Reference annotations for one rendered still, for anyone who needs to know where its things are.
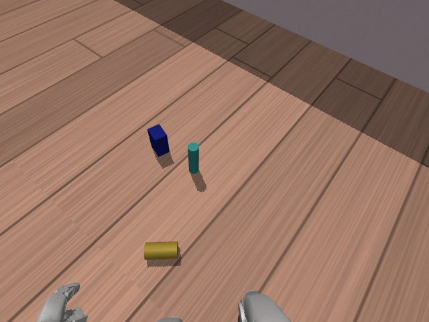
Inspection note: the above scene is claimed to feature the left robot hand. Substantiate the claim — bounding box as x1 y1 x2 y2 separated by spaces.
36 283 88 322

